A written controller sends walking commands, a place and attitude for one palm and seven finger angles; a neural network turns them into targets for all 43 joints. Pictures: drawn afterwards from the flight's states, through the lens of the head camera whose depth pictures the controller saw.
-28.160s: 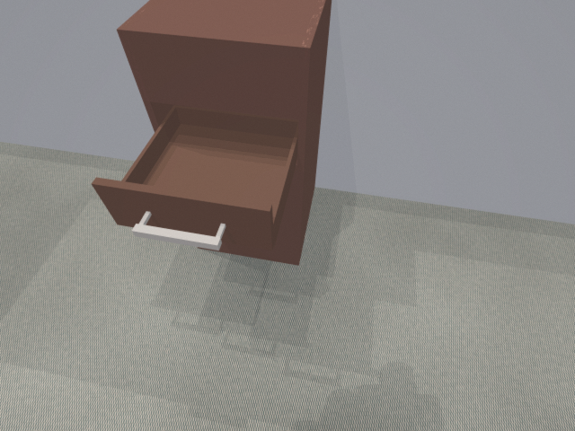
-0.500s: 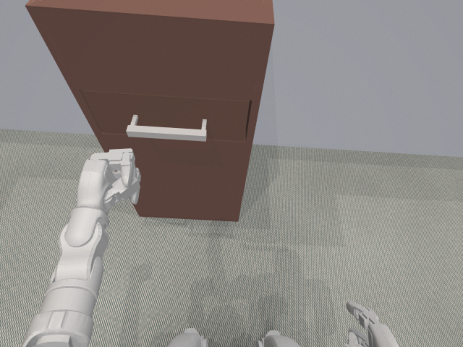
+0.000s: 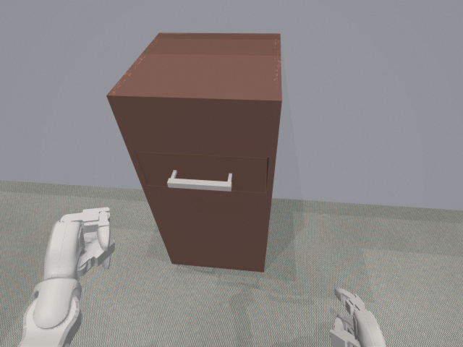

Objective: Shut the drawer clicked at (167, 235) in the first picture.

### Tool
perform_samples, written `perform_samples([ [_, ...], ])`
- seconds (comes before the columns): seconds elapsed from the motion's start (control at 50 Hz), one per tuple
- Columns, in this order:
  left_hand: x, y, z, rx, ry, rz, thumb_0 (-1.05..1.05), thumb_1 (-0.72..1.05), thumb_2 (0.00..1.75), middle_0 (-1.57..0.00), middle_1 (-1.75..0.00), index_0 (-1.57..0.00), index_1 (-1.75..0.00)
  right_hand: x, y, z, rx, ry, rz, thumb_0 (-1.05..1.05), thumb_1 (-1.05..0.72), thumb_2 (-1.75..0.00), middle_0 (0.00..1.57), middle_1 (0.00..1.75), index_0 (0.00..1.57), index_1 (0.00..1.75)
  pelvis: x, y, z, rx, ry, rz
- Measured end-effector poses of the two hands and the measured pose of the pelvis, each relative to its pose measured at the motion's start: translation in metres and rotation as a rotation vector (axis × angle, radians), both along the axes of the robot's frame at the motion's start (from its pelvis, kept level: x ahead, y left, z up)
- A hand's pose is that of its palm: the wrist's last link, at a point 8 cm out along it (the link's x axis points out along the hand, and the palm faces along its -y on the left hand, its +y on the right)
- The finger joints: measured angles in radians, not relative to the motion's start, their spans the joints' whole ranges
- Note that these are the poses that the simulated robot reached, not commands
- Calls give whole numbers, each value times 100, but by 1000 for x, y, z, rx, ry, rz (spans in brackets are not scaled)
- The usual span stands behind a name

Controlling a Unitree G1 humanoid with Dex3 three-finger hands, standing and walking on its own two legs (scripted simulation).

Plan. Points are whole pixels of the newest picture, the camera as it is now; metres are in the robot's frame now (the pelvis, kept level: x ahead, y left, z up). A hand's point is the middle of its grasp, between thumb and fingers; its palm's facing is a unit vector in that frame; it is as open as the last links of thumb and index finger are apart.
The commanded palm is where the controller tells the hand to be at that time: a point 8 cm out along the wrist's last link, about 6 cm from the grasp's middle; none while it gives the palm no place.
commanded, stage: draw the hand back to the body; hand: left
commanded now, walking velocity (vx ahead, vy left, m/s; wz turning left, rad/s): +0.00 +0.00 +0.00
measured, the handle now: (200, 179) +0.60 +0.16 -0.13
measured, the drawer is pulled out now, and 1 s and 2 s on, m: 0.00 0.00 0.00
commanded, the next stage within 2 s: step back with the hand held close in 0.42 s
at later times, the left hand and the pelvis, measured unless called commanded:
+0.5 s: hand (67, 275) +0.17 +0.22 +0.15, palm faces +0.41 -0.83 -0.38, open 3.3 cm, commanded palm +0.12 +0.26 +0.18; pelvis -0.01 -0.02 +0.00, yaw +0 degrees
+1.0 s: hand (43, 280) +0.16 +0.24 +0.16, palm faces +0.30 -0.80 -0.52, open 3.3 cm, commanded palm +0.10 +0.28 +0.18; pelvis -0.03 +0.00 +0.00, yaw -1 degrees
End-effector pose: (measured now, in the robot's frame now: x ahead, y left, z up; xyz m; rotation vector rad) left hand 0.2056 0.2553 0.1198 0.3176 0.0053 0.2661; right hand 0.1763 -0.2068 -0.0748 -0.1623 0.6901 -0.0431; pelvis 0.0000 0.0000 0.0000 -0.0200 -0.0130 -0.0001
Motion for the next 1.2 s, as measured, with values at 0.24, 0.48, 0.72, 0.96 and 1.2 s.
perform_samples([
  [0.24, -63, 13, 63, 155, -135, 96, 2, 89, 90, -140, -160, -140, -159, 11, -17, 12, -29, -65, 35, 2, -90, -90, 20, 30, 20, 30, 4, -9, 5, 1, -44, 6],
  [0.48, -78, 7, 47, 117, -101, 141, 1, 89, 90, -140, -160, -141, -159, 0, -25, 7, -27, -54, 25, 2, -90, -90, 20, 30, 20, 30, -6, -20, 5, 6, -59, 8],
  [0.72, -65, 9, 67, 223, -177, 72, 2, 89, 90, -140, -160, -141, -159, -24, -44, 3, -58, 10, -59, 2, -90, -90, 20, 30, 20, 30, -13, -18, 6, -5, -9, -3],
  [0.96, -80, 19, 60, 271, -96, -20, 2, 88, 90, -140, -160, -141, -159, -54, -42, -1, -103, 96, -126, 2, -90, -90, 20, 30, 20, 30, -30, 0, 3, 8, 33, -11],
  [1.2, -115, 34, 58, 274, -163, 39, 1, 89, 90, -140, -160, -141, -159, -57, -12, 6, -78, -7, -62, 2, -90, -90, 20, 30, 20, 30, -63, 10, -3, 6, 18, -9],
])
